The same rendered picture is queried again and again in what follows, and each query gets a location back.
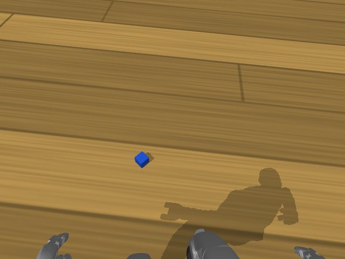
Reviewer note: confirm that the cube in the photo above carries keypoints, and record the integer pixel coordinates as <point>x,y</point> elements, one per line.
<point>141,159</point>

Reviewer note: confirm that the right robot hand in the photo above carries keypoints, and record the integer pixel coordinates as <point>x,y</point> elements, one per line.
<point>306,253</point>

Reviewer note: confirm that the left robot hand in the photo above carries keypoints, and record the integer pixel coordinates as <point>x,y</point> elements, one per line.
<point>50,250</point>

